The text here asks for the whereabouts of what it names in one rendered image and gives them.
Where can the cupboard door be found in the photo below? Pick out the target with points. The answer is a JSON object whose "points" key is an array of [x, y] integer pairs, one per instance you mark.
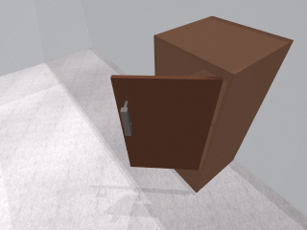
{"points": [[170, 118]]}

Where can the handle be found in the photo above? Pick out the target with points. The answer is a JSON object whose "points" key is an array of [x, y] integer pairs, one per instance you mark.
{"points": [[125, 116]]}

